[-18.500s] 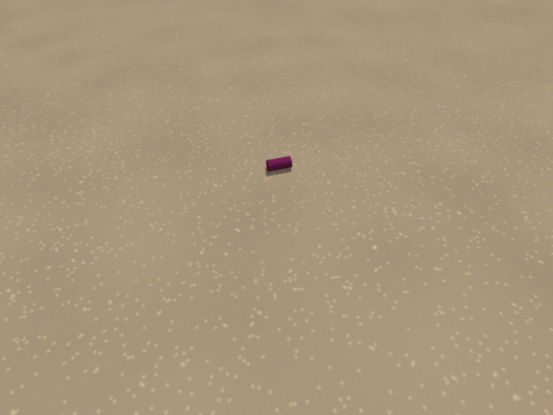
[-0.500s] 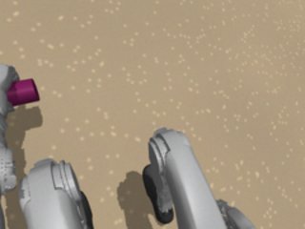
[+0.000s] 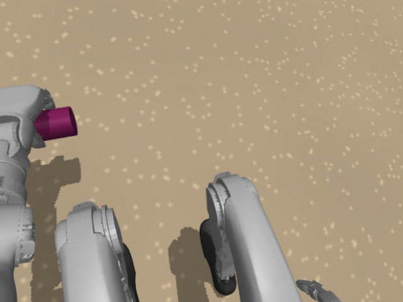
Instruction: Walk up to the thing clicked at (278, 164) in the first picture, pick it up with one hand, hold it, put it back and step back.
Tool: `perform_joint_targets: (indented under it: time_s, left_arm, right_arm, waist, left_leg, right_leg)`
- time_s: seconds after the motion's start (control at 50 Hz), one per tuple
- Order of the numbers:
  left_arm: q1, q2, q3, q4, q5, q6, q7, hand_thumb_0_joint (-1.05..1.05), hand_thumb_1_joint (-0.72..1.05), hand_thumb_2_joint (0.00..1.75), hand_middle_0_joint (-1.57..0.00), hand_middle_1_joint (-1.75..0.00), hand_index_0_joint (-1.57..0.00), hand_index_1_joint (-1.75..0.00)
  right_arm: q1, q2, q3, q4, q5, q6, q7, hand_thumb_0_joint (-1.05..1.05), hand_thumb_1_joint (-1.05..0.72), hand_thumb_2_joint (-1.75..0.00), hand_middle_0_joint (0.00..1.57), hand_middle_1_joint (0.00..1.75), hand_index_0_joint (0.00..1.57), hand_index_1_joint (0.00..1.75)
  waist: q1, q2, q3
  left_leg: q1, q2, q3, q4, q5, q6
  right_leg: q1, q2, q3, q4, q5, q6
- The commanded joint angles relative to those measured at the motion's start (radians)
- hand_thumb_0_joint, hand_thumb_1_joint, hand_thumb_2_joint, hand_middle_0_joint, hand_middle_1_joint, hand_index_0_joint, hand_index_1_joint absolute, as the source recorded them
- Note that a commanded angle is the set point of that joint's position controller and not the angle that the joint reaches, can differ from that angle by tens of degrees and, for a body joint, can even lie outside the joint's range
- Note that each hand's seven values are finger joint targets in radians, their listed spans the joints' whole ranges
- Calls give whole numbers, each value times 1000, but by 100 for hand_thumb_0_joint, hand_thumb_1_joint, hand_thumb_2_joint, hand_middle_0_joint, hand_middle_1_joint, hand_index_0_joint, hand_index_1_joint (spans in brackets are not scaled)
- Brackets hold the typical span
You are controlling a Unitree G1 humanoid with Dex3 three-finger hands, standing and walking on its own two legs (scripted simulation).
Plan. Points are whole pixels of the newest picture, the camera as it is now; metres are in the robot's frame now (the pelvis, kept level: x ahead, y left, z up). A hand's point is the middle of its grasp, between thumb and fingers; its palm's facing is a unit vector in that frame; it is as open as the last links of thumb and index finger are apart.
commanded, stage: lift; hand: left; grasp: from above
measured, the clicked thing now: (39, 126) +0.50 +0.27 -0.18
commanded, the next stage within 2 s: hold in 1.44 s
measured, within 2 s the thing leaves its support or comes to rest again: neither
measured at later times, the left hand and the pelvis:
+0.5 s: hand out of the picture +0.41 +0.29 +0.03, palm faces -0.45 -0.09 -0.89, open 8.9 cm; pelvis +0.00 +0.00 +0.12, yaw +4 degrees
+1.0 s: hand out of the picture +0.34 +0.28 +0.22, palm faces -0.46 -0.11 -0.88, open 8.9 cm; pelvis +0.03 +0.01 +0.30, yaw +6 degrees
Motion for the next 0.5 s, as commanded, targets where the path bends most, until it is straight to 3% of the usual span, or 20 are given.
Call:
perform_joint_targets:
  time_s: [0.0,0.12,0.16,0.22,0.26,0.32,0.38,0.4,0.48]
  left_arm:
    - [-370,265,46,-294,-28,3,12,0,80,53,-110,-47,-114,-44]
    - [-289,223,35,-381,-74,1,-17,0,83,55,-114,-47,-117,-44]
    - [-288,226,38,-434,-81,1,-25,0,84,53,-114,-45,-117,-42]
    - [-225,180,21,-466,-103,3,-35,0,83,49,-112,-43,-116,-40]
    - [-212,188,24,-523,-113,7,-41,0,84,50,-113,-43,-117,-40]
    - [-156,149,11,-547,-127,19,-46,0,84,52,-115,-40,-117,-38]
    - [-104,158,26,-589,-126,29,-45,0,82,52,-114,-39,-116,-38]
    - [-91,106,-8,-595,-132,33,-48,0,83,53,-115,-39,-116,-38]
    - [-16,96,-5,-630,-148,49,-55,0,82,55,-117,-37,-117,-37]
  right_arm:
    - [186,-236,-108,-25,20,11,-31,0,-90,-90,20,30,20,30]
    - [176,-207,-133,-30,47,17,-51,0,-90,-90,20,30,20,30]
    - [166,-204,-144,-36,57,19,-60,0,-90,-90,20,30,20,30]
    - [151,-201,-153,-40,68,18,-75,0,-89,-90,20,30,20,30]
    - [141,-193,-156,-50,77,16,-84,0,-89,-90,20,30,20,30]
    - [130,-184,-160,-47,85,17,-96,0,-89,-90,20,30,20,30]
    - [112,-181,-168,-46,96,17,-110,0,-89,-90,20,30,20,30]
    - [101,-167,-168,-50,96,17,-113,0,-89,-90,20,30,20,30]
    - [86,-149,-169,-45,103,13,-125,0,-89,-90,20,30,20,30]
  waist:
    - [28,342,-794]
    - [55,274,-808]
    - [64,274,-802]
    - [76,250,-772]
    - [87,261,-819]
    - [95,249,-808]
    - [118,259,-796]
    - [109,249,-794]
    - [121,194,-758]
  left_leg:
    - [618,-32,101,-291,146,22]
    - [651,-35,115,-365,97,36]
    - [686,-32,99,-416,67,36]
    - [735,-29,77,-484,18,33]
    - [789,-27,80,-519,41,34]
    - [867,-21,68,-574,93,31]
    - [947,-21,46,-657,90,25]
    - [974,-17,52,-673,90,25]
    - [1042,-22,82,-740,129,29]
  right_leg:
    - [378,38,-66,-279,183,-91]
    - [434,33,-33,-369,143,-80]
    - [429,30,-34,-388,125,-80]
    - [445,26,-36,-426,91,-80]
    - [505,26,-29,-452,121,-75]
    - [546,23,-30,-486,170,-71]
    - [592,16,-29,-527,170,-69]
    - [613,22,-28,-554,170,-69]
    - [733,20,-8,-679,184,-64]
